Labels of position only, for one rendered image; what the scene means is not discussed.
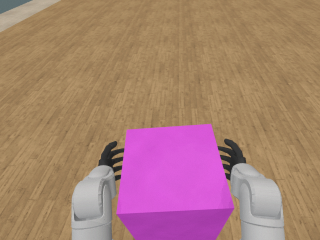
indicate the right robot forearm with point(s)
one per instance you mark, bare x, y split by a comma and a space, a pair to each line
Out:
260, 204

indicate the carton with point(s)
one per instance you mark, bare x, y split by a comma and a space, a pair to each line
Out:
173, 185

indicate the left robot forearm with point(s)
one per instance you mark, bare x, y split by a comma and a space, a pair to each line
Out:
91, 205

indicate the left robot hand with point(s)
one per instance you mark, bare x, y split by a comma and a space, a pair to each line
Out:
107, 155

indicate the right robot hand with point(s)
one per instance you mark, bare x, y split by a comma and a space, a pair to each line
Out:
235, 153

